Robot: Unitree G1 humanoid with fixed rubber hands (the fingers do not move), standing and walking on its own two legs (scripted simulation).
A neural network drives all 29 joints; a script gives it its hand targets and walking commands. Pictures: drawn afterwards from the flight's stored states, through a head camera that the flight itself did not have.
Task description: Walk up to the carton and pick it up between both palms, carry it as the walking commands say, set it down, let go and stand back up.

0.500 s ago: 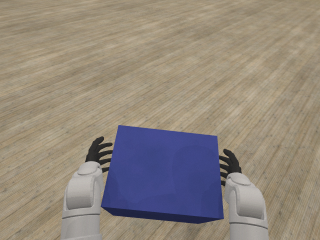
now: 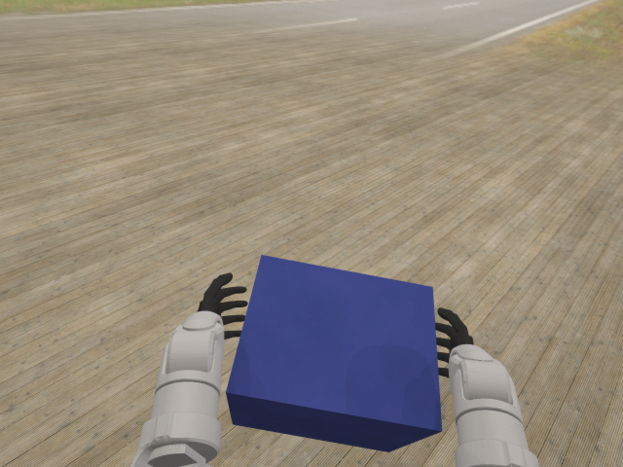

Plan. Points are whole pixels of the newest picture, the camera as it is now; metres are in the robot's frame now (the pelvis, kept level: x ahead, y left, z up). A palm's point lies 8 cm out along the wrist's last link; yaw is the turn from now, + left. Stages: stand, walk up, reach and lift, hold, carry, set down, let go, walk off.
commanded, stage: hold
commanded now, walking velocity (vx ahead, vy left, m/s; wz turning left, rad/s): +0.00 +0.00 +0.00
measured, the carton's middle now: (328, 358) +0.31 -0.04 -0.03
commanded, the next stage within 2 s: set down in 0.48 s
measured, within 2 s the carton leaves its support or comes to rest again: neither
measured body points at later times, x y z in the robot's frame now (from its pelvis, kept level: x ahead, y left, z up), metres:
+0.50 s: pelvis +0.01 +0.00 +0.00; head -0.04 +0.00 +0.45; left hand +0.32 +0.15 +0.07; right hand +0.25 -0.17 -0.02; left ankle +0.04 +0.11 -0.75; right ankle -0.02 -0.13 -0.75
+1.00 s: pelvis +0.00 -0.01 -0.01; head +0.02 -0.01 +0.44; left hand +0.34 +0.15 +0.00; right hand +0.28 -0.19 -0.05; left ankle +0.04 +0.11 -0.75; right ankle -0.02 -0.13 -0.75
